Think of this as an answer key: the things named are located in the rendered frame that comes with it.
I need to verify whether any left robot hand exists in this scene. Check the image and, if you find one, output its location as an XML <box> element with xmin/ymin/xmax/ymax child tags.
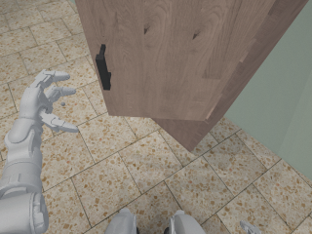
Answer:
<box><xmin>19</xmin><ymin>69</ymin><xmax>79</xmax><ymax>133</ymax></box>

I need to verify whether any robot left forearm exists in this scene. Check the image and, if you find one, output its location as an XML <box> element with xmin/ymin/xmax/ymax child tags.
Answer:
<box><xmin>0</xmin><ymin>118</ymin><xmax>44</xmax><ymax>200</ymax></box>

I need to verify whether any right robot hand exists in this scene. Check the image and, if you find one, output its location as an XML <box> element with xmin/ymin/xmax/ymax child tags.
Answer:
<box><xmin>240</xmin><ymin>220</ymin><xmax>261</xmax><ymax>234</ymax></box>

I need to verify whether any handle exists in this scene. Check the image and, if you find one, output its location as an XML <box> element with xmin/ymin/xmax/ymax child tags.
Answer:
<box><xmin>96</xmin><ymin>44</ymin><xmax>111</xmax><ymax>91</ymax></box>

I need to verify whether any robot thigh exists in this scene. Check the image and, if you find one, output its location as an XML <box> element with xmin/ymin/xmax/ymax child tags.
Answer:
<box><xmin>103</xmin><ymin>212</ymin><xmax>137</xmax><ymax>234</ymax></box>
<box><xmin>169</xmin><ymin>214</ymin><xmax>206</xmax><ymax>234</ymax></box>

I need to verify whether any left robot thigh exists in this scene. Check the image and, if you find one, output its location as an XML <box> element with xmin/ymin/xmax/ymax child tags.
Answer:
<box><xmin>103</xmin><ymin>212</ymin><xmax>137</xmax><ymax>234</ymax></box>

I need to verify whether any left robot upper arm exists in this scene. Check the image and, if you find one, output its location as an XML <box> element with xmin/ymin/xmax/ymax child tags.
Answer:
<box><xmin>0</xmin><ymin>192</ymin><xmax>49</xmax><ymax>234</ymax></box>

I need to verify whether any right robot thigh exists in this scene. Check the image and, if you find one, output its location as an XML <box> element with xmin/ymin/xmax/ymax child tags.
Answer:
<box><xmin>169</xmin><ymin>214</ymin><xmax>206</xmax><ymax>234</ymax></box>

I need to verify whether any cupboard door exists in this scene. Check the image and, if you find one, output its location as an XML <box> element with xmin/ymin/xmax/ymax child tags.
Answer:
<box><xmin>74</xmin><ymin>0</ymin><xmax>276</xmax><ymax>121</ymax></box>

